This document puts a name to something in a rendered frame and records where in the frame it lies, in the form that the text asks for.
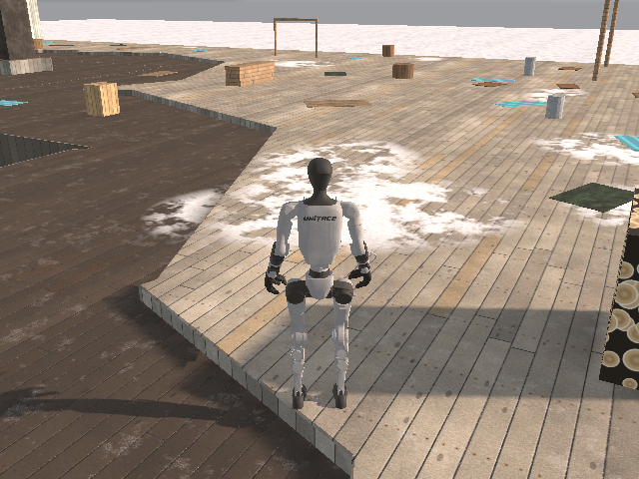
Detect robot right hand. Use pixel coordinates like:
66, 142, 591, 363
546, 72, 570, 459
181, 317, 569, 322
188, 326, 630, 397
348, 269, 371, 288

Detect left robot forearm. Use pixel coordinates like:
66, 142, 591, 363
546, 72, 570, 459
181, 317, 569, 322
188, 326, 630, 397
267, 241, 285, 278

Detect robot left hand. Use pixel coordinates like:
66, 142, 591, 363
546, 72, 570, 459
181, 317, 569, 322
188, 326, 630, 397
265, 273, 287, 294

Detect right robot upper arm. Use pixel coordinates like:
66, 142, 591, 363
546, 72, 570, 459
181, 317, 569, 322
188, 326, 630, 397
340, 201, 365, 256

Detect right robot forearm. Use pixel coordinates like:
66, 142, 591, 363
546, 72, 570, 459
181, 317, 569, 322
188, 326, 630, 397
355, 241, 370, 273

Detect robot right foot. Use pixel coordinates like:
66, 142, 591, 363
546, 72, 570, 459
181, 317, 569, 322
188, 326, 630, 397
332, 384, 347, 409

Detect right robot shin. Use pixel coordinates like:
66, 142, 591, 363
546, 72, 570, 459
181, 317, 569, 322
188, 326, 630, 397
334, 328, 348, 395

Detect left robot upper arm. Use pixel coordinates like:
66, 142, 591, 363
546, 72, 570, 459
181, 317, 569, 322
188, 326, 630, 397
274, 201, 300, 256

